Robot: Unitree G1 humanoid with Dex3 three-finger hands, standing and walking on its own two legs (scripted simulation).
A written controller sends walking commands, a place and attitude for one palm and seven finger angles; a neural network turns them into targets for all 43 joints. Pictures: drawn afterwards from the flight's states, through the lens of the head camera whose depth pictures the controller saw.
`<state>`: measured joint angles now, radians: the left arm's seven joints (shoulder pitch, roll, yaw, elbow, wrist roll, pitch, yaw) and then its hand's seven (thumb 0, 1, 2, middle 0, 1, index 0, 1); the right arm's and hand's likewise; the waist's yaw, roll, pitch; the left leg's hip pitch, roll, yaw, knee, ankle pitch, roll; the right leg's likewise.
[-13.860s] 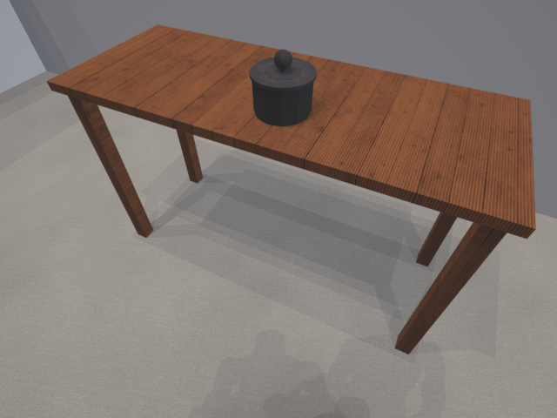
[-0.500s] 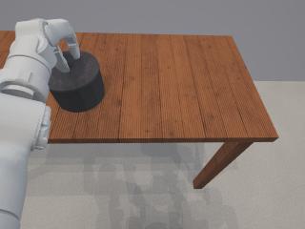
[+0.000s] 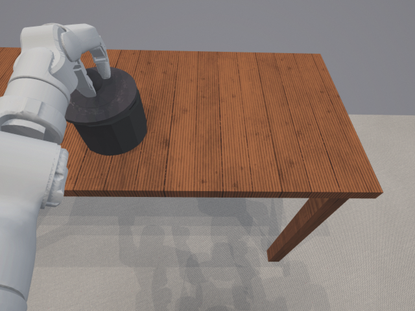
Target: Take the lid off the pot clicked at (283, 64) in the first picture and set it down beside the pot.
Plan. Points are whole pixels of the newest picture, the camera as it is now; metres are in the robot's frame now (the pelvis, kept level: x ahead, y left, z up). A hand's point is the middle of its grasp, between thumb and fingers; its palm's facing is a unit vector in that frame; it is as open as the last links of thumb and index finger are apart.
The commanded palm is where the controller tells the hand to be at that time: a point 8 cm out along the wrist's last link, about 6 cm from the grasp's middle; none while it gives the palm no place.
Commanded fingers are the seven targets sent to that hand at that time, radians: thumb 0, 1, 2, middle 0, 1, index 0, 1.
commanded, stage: lift the lid straight up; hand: left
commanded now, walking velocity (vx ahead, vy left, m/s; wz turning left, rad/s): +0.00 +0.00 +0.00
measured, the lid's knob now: (90, 80) +0.53 +0.18 +0.15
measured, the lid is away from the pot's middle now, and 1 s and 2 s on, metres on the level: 0.01 0.02 0.04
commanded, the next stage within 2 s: move the lid sideways beside the pot in 1.60 s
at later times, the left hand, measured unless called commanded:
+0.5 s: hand (64, 58) +0.49 +0.18 +0.23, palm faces -0.35 -0.08 -0.93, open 7.1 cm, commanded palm +0.52 +0.17 +0.29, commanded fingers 0.00 0.81 0.64 -0.94 -1.11 -0.90 -1.09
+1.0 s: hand (54, 30) +0.51 +0.18 +0.26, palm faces -0.29 -0.09 -0.95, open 7.1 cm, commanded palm +0.52 +0.17 +0.33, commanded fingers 0.00 0.81 0.64 -0.94 -1.11 -0.90 -1.09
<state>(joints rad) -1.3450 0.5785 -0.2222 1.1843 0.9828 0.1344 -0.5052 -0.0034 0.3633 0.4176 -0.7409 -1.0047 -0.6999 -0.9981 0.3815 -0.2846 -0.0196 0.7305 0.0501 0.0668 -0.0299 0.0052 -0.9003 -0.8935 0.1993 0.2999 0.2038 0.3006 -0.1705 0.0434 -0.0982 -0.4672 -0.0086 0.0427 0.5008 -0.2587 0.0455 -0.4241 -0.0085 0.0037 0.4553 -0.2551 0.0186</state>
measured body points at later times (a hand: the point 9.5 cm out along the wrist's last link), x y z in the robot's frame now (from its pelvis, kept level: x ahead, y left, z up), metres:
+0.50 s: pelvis -0.01 +0.00 +0.00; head +0.05 -0.01 +0.45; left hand +0.51 +0.19 +0.28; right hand +0.02 -0.28 -0.12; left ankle -0.02 +0.09 -0.74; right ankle -0.03 -0.14 -0.74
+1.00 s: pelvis +0.00 +0.00 +0.00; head +0.05 +0.00 +0.45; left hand +0.52 +0.19 +0.32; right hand -0.01 -0.27 -0.12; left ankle -0.02 +0.09 -0.74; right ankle -0.03 -0.14 -0.74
